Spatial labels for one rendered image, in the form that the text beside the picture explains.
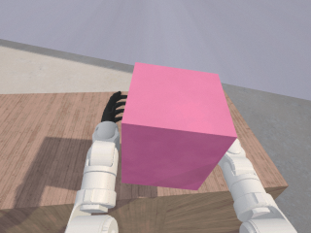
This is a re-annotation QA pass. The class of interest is left robot upper arm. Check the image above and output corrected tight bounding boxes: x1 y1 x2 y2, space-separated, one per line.
65 215 119 233

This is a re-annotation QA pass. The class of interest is right robot upper arm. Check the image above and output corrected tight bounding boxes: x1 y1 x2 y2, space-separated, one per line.
239 217 296 233

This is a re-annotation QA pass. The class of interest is robot right forearm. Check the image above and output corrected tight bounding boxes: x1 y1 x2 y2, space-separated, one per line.
218 139 297 233

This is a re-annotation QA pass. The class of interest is robot left forearm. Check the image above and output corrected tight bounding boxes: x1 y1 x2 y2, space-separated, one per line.
64 120 120 233

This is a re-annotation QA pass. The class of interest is pedestal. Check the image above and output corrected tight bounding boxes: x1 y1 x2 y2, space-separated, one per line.
0 89 289 233

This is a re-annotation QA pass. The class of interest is left robot hand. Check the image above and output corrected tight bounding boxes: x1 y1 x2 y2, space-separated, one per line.
101 91 127 123

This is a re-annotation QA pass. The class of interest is carton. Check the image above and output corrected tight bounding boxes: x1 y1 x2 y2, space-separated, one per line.
121 62 237 190

